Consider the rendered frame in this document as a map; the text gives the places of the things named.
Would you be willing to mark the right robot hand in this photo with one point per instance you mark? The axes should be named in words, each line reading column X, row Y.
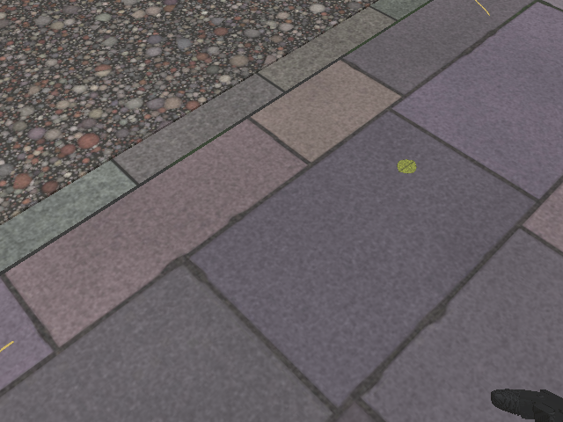
column 543, row 406

